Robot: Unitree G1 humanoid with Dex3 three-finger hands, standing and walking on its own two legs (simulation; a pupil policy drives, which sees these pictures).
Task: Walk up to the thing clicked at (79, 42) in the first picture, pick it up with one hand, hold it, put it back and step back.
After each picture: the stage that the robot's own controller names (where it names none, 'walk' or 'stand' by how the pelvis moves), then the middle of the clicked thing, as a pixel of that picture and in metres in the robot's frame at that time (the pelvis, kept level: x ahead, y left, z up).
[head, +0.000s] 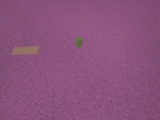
stand; (78, 42) +1.38 +0.06 -0.72
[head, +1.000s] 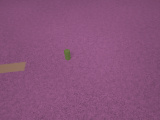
walk; (67, 54) +1.22 +0.25 -0.70
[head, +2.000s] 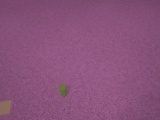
walk; (63, 90) +0.74 +0.24 -0.71
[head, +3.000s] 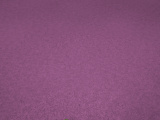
walk; out of the picture +0.44 +0.15 -0.71
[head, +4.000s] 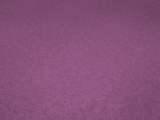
stand; out of the picture +0.35 +0.15 -0.72
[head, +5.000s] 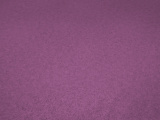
stand; out of the picture +0.34 +0.13 -0.72
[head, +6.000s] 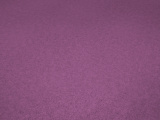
stand; out of the picture +0.34 +0.15 -0.73
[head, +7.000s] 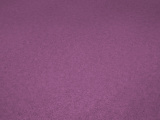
stand; out of the picture +0.33 +0.15 -0.73
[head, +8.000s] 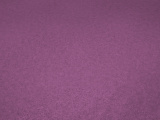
go down; out of the picture +0.32 +0.15 -0.73
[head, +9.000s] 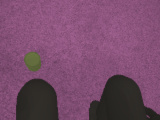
go down; (33, 62) +0.43 +0.17 -0.31
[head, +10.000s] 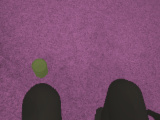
approach; (40, 68) +0.43 +0.17 -0.31
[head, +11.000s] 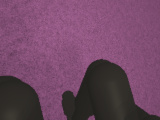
close in; out of the picture +0.42 +0.21 -0.23
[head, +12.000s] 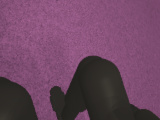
close; out of the picture +0.42 +0.22 -0.23
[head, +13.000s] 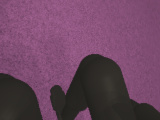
lift; out of the picture +0.40 +0.21 -0.23
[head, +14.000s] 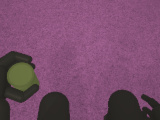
lift; (25, 80) +0.33 +0.20 -0.03
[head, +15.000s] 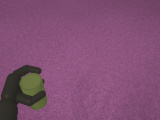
hold; (34, 92) +0.31 +0.17 +0.03
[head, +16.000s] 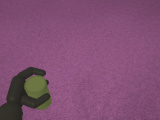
hold; (39, 93) +0.31 +0.17 +0.02
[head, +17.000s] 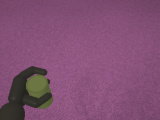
crouch; (40, 92) +0.32 +0.16 +0.01
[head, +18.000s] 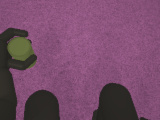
crouch; (23, 54) +0.44 +0.17 -0.08
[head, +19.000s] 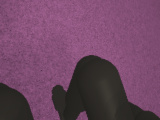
lower; out of the picture +0.44 +0.26 -0.22
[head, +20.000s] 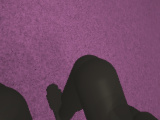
lower; out of the picture +0.43 +0.25 -0.23
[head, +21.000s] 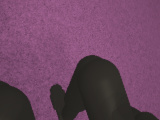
lower; out of the picture +0.44 +0.24 -0.23
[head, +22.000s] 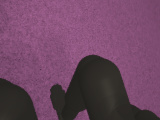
lower; out of the picture +0.42 +0.24 -0.23
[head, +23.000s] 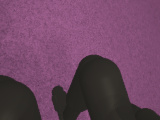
loosen; out of the picture +0.41 +0.21 -0.23
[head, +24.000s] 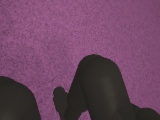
withdraw; out of the picture +0.41 +0.20 -0.23
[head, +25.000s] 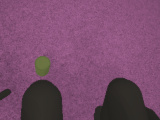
walk; (42, 66) +0.43 +0.16 -0.30
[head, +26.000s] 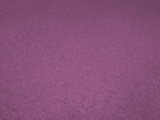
stand; out of the picture +0.35 +0.12 -0.65
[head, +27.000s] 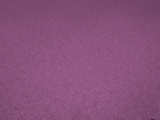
stand; out of the picture +0.35 +0.14 -0.67
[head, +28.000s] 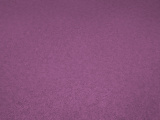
stand; out of the picture +0.36 +0.13 -0.68
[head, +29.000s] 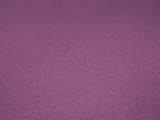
walk; out of the picture +0.36 +0.13 -0.72
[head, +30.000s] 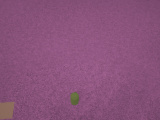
walk; (74, 98) +0.51 +0.05 -0.69
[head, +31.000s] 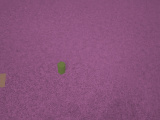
walk; (61, 68) +0.79 +0.14 -0.70
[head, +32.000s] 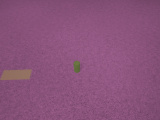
stand; (76, 66) +1.04 +0.12 -0.70
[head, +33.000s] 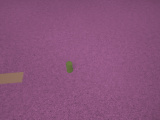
stand; (69, 67) +1.03 +0.15 -0.72
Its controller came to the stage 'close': yes
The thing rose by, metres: 0.74
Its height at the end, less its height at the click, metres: +0.00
